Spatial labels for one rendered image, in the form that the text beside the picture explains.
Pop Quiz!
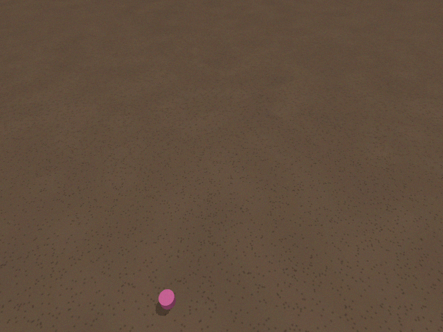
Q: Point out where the tin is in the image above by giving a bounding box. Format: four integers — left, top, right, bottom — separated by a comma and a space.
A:
159, 289, 176, 310

